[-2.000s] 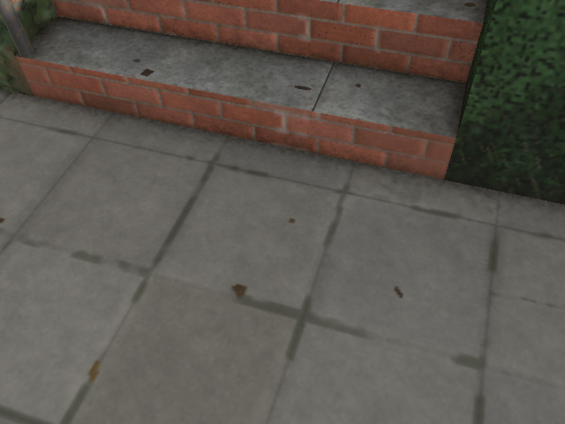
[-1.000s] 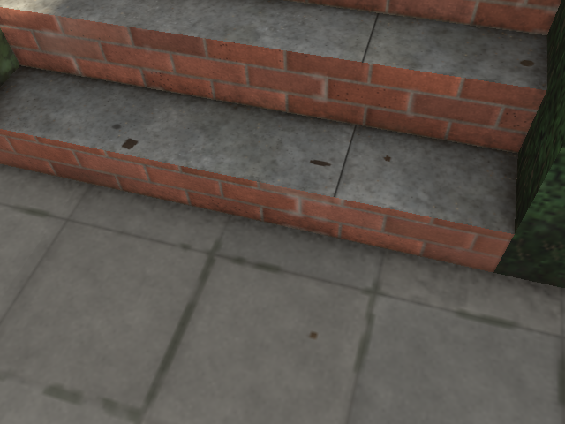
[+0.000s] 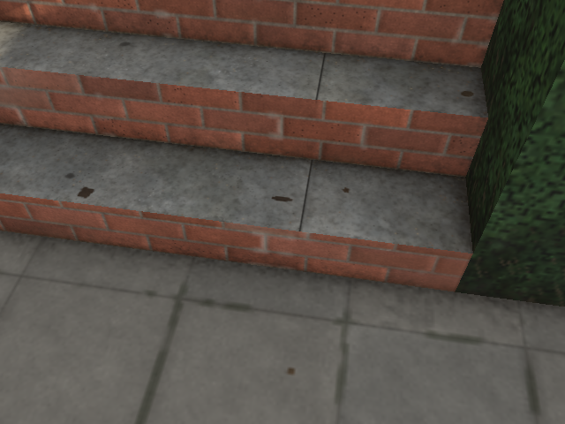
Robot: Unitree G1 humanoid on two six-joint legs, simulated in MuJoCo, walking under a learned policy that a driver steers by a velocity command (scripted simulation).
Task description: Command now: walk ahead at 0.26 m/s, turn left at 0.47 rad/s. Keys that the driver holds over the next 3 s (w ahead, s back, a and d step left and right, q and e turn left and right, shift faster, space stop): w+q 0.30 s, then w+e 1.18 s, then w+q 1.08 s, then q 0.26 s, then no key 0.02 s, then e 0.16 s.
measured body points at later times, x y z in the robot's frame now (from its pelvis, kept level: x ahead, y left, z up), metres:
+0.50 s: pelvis +0.19 +0.06 -0.01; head +0.22 +0.07 +0.44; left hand +0.33 +0.33 -0.12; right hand +0.21 -0.22 -0.14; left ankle +0.00 +0.10 -0.74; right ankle +0.38 -0.01 -0.71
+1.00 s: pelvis +0.48 +0.09 +0.00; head +0.53 +0.09 +0.45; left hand +0.46 +0.38 -0.13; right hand +0.71 -0.13 -0.09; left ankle +0.65 +0.23 -0.71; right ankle +0.38 +0.01 -0.74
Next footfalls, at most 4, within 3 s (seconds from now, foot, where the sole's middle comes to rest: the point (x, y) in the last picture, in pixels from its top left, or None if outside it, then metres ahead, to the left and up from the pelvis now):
0.08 left None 0.04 0.11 -0.78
0.56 right None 0.42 0.02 -0.78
1.06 left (213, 342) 0.70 0.21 -0.78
1.52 right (295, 335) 0.73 0.00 -0.78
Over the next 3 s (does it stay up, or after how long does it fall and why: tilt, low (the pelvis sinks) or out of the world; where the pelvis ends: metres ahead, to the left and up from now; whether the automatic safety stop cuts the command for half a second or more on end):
stays up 1.30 0.08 0.39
